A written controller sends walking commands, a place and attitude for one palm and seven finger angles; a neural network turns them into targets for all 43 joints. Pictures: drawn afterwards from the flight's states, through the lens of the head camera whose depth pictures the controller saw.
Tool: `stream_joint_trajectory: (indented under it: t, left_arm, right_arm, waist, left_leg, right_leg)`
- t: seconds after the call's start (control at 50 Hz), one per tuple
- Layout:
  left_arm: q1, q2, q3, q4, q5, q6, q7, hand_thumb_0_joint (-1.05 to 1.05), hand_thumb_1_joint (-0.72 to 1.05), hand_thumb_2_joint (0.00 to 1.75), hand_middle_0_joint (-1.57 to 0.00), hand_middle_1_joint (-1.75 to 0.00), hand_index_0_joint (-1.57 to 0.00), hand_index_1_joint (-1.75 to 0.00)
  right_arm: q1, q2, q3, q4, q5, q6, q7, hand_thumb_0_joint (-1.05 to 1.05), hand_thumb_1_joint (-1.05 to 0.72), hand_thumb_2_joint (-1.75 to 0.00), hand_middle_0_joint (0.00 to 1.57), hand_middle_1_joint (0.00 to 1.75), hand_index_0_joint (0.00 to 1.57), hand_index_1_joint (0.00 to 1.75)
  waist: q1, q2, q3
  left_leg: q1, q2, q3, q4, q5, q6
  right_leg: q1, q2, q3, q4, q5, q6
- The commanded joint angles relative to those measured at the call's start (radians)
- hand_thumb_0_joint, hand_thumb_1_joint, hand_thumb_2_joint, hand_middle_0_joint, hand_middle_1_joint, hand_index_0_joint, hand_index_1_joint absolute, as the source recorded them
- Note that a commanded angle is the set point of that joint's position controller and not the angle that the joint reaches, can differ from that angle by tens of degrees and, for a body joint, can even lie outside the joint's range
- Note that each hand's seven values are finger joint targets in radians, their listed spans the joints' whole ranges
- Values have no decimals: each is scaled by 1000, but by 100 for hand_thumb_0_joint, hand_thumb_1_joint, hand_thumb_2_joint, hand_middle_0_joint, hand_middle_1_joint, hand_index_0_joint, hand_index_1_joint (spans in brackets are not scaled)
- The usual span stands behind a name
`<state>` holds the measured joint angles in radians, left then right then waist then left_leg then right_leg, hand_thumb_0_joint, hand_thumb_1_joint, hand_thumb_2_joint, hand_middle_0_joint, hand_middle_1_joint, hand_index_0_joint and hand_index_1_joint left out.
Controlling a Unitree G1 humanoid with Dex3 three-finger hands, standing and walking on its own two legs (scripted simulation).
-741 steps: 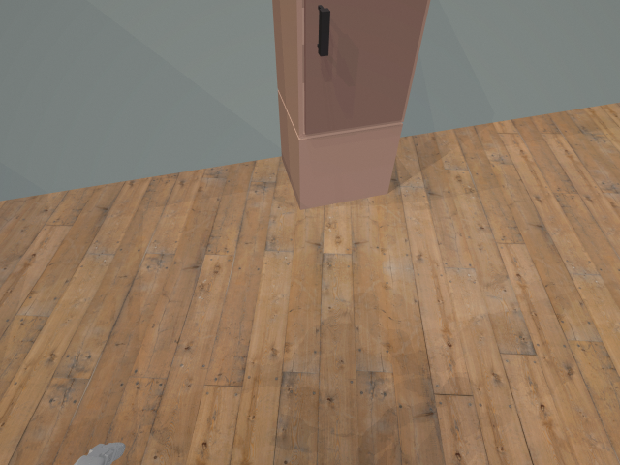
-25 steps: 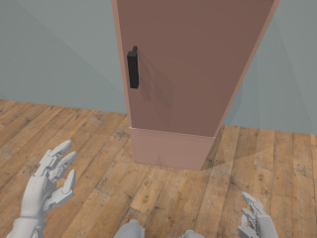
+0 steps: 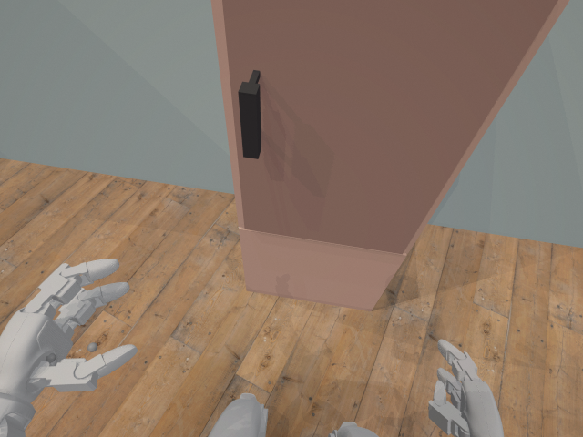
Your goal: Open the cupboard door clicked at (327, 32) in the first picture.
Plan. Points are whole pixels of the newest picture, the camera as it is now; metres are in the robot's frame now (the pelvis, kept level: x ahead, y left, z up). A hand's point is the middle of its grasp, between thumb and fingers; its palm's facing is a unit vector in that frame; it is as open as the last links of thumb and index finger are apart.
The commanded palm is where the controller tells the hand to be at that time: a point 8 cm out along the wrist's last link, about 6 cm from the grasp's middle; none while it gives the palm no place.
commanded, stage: raise the hand with hooked fingers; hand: left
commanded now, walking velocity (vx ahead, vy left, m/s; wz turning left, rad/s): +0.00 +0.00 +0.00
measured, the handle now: (253, 115) +0.56 +0.11 +0.11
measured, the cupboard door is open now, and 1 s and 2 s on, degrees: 0 0 0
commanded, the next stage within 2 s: move the hooked fingers beside the handle in 1.32 s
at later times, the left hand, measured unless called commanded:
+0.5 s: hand (75, 295) +0.25 +0.27 +0.09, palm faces -0.06 -1.00 -0.05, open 13.5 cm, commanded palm +0.23 +0.32 +0.10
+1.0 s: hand (79, 241) +0.30 +0.27 +0.12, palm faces -0.07 -1.00 -0.03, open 14.0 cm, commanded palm +0.27 +0.32 +0.13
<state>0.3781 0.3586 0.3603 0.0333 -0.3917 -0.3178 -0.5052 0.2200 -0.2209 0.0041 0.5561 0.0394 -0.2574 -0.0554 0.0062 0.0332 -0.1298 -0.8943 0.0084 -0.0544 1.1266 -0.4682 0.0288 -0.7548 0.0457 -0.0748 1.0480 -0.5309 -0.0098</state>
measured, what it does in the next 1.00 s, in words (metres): stands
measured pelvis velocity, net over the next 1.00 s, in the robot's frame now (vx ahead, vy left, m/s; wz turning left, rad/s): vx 0.01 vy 0.00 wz -0.01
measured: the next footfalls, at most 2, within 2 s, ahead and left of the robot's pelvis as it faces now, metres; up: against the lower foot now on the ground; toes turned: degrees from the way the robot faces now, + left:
none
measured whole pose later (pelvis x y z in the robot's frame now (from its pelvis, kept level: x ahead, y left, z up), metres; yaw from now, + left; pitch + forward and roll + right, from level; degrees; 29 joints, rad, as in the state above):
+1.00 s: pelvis +0.01 +0.00 +0.04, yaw +0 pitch +9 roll -3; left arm -0.05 0.47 0.42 0.40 -0.37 -0.19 -0.57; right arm 0.31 -0.28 0.04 0.52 0.06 -0.18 -0.08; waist -0.02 0.03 -0.10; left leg -0.66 0.00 -0.02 0.89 -0.38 0.03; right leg -0.54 0.04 -0.04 0.82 -0.44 0.00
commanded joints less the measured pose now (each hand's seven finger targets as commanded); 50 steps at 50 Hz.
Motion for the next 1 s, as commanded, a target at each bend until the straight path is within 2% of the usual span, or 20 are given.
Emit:
stream_joint_trajectory:
  t: [0.0, 0.08, 0.12, 0.16, 0.22, 0.26, 0.3, 0.36, 0.4, 0.46, 0.52, 0.56, 0.64, 0.68, 0.74, 0.8, 0.84, 0.88, 0.92, 0.98]
  left_arm:
    - [-27, 162, 101, -162, -35, -58, 12, 0, -3, 50, -27, -90, -27, -90]
    - [-80, 194, 103, -161, -28, -46, 9, 0, -13, 46, -27, -96, -27, -96]
    - [-90, 198, 100, -182, -26, -48, 12, 0, -17, 44, -28, -99, -28, -99]
    - [-132, 230, 127, -148, -31, -43, 15, 0, -22, 42, -28, -102, -28, -102]
    - [-172, 224, 114, -155, -32, -45, 16, 0, -29, 39, -29, -107, -29, -107]
    - [-205, 249, 128, -105, -31, -29, 17, 0, -34, 37, -29, -110, -29, -110]
    - [-249, 247, 109, -98, -24, -20, 10, 0, -38, 35, -29, -112, -29, -112]
    - [-304, 275, 125, -52, -27, 2, -1, 0, -45, 32, -30, -117, -30, -117]
    - [-337, 277, 121, -36, -24, 13, -11, 0, -50, 30, -30, -120, -30, -120]
    - [-382, 305, 141, -7, -27, 23, -18, 0, -50, 30, -30, -120, -30, -120]
    - [-432, 303, 134, 15, -26, 32, -26, 0, -50, 30, -30, -120, -30, -120]
    - [-466, 319, 145, 50, -28, 39, -29, 0, -50, 30, -30, -120, -30, -120]
    - [-530, 331, 135, 65, -13, 50, -36, 0, -50, 30, -30, -120, -30, -120]
    - [-564, 352, 149, 69, -13, 54, -38, 0, -50, 30, -30, -120, -30, -120]
    - [-604, 357, 146, 106, -8, 65, -42, 0, -50, 30, -30, -120, -30, -120]
    - [-653, 376, 155, 156, -8, 76, -48, 0, -50, 30, -30, -120, -30, -120]
    - [-618, 356, 145, 178, -8, 80, -57, 0, -50, 30, -30, -120, -30, -120]
    - [-591, 349, 143, 200, -12, 84, -68, 0, -50, 30, -30, -120, -30, -120]
    - [-602, 343, 135, 181, -11, 79, -70, 0, -50, 30, -30, -120, -30, -120]
    - [-615, 373, 166, 169, -13, 65, -61, 0, -50, 30, -30, -120, -30, -120]
  right_arm:
    - [-26, -166, -63, -154, 3, -53, -8, 0, -90, -90, 20, 30, 20, 30]
    - [-12, -178, -58, -173, 5, -42, -11, 0, -90, -90, 20, 30, 20, 30]
    - [-6, -179, -53, -181, 7, -41, -10, 0, -90, -90, 20, 30, 20, 30]
    - [-4, -185, -52, -177, 5, -35, -14, 0, -90, -90, 20, 30, 20, 30]
    - [1, -187, -44, -183, 10, -30, -16, 0, -90, -90, 20, 30, 20, 30]
    - [5, -195, -39, -183, 9, -26, -19, 0, -90, -90, 20, 30, 20, 30]
    - [9, -196, -35, -182, 14, -22, -22, 0, -90, -90, 20, 30, 20, 30]
    - [13, -202, -30, -185, 13, -19, -28, 0, -90, -90, 20, 30, 20, 30]
    - [11, -201, -28, -186, 16, -15, -29, 0, -90, -90, 20, 30, 20, 30]
    - [10, -203, -26, -186, 15, -15, -32, 0, -90, -90, 20, 30, 20, 30]
    - [13, -200, -24, -183, 18, -9, -35, 0, -90, -90, 20, 30, 20, 30]
    - [17, -206, -21, -181, 16, -7, -36, 0, -90, -90, 20, 30, 20, 30]
    - [18, -204, -21, -178, 21, -1, -40, 0, -90, -90, 20, 30, 20, 30]
    - [23, -205, -21, -179, 21, 1, -42, 0, -90, -90, 20, 30, 20, 30]
    - [29, -207, -19, -171, 22, 7, -46, 0, -90, -90, 20, 30, 20, 30]
    - [35, -211, -17, -165, 22, 15, -49, 0, -90, -90, 20, 30, 20, 30]
    - [36, -208, -20, -170, 22, 17, -45, 0, -90, -90, 20, 30, 20, 30]
    - [40, -210, -22, -176, 21, 22, -39, 0, -90, -90, 20, 30, 20, 30]
    - [38, -209, -24, -177, 22, 25, -34, 0, -90, -90, 20, 30, 20, 30]
    - [44, -210, -25, -182, 17, 30, -31, 0, -90, -90, 20, 30, 20, 30]
  waist:
    - [6, 48, -225]
    - [1, 47, -211]
    - [3, 86, -229]
    - [-1, 52, -190]
    - [-1, 102, -196]
    - [-4, 67, -164]
    - [-13, 100, -166]
    - [-11, 73, -154]
    - [-11, 90, -167]
    - [-3, 89, -163]
    - [-11, 88, -158]
    - [-7, 62, -150]
    - [-10, 104, -165]
    - [-10, 89, -184]
    - [-16, 96, -167]
    - [-16, 73, -163]
    - [-8, 79, -171]
    - [-5, 38, -184]
    - [-8, 69, -184]
    - [-3, 52, -202]
  left_leg:
    - [297, 0, -18, -182, 318, -4]
    - [313, 1, -20, -209, 297, -3]
    - [344, 2, -22, -227, 296, -4]
    - [324, 2, -25, -232, 271, -3]
    - [361, 5, -28, -263, 247, -8]
    - [340, 4, -34, -276, 208, -6]
    - [367, 6, -33, -293, 184, -6]
    - [363, 3, -35, -305, 171, -3]
    - [379, 3, -30, -316, 173, -4]
    - [386, -2, -27, -321, 185, -2]
    - [410, 2, -26, -337, 189, -3]
    - [399, -1, -28, -342, 185, -3]
    - [442, 2, -26, -362, 196, -4]
    - [463, 2, -26, -366, 219, -3]
    - [472, 2, -23, -380, 211, -3]
    - [474, 1, -20, -386, 229, -3]
    - [483, -2, -15, -387, 251, -2]
    - [469, -6, -2, -375, 283, 1]
    - [479, -6, 1, -374, 298, 0]
    - [478, -7, 4, -368, 326, 0]
  right_leg:
    - [41, 7, 11, -149, 277, -18]
    - [45, 6, 11, -169, 254, -20]
    - [51, 4, 10, -177, 246, -21]
    - [57, 11, 12, -190, 231, -24]
    - [59, 6, 8, -204, 205, -24]
    - [64, 12, 9, -217, 180, -27]
    - [57, 7, 11, -230, 168, -24]
    - [80, 11, 16, -248, 166, -27]
    - [92, 7, 17, -257, 168, -25]
    - [112, 10, 23, -270, 177, -29]
    - [111, 8, 20, -283, 186, -25]
    - [128, 12, 21, -289, 183, -28]
    - [134, 5, 22, -302, 196, -26]
    - [150, 8, 23, -307, 214, -27]
    - [147, 6, 23, -321, 216, -25]
    - [166, 8, 25, -334, 234, -25]
    - [176, 4, 25, -335, 255, -25]
    - [199, 7, 32, -336, 294, -23]
    - [192, 5, 31, -333, 311, -23]
    - [209, 8, 33, -325, 338, -24]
